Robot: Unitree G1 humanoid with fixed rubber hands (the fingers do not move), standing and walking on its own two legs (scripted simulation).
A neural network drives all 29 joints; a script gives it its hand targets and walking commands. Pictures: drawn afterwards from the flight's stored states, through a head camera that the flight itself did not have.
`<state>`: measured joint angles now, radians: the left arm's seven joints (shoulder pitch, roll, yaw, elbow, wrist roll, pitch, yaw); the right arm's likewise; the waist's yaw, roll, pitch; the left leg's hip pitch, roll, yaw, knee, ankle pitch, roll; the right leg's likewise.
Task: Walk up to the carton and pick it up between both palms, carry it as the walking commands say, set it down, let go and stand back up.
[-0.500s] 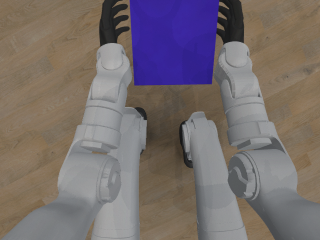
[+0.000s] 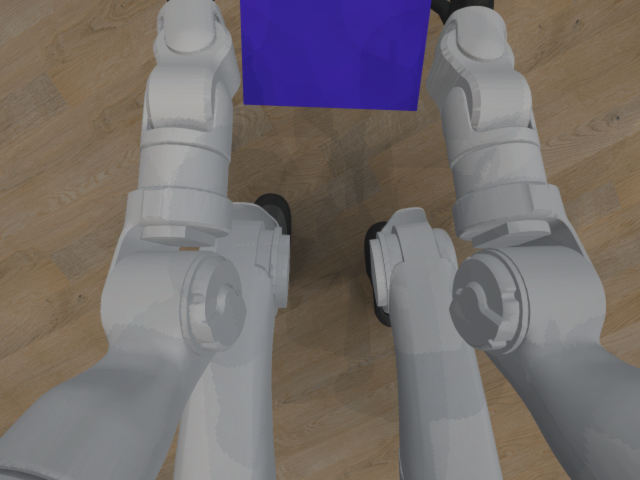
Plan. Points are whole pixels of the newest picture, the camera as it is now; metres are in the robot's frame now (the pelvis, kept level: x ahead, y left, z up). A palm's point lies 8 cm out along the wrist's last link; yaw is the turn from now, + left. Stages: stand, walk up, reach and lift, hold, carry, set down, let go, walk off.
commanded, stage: set down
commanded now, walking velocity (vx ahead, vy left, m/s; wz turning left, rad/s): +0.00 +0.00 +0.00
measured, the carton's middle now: out of the picture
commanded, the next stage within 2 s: none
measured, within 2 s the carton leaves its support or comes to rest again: neither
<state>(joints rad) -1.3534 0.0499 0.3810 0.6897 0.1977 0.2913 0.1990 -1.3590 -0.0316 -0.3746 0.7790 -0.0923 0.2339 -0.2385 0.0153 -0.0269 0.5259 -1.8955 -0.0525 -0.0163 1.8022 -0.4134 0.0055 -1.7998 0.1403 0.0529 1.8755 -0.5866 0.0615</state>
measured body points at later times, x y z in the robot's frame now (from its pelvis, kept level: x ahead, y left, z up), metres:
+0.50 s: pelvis +0.01 -0.01 -0.06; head +0.39 +0.01 +0.16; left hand +0.59 +0.13 -0.22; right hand +0.54 -0.11 -0.26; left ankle +0.16 +0.10 -0.45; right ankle +0.11 -0.13 -0.45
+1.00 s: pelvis +0.02 -0.01 -0.09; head +0.40 +0.01 +0.14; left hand +0.60 +0.13 -0.25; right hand +0.56 -0.11 -0.28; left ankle +0.16 +0.10 -0.45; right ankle +0.11 -0.13 -0.45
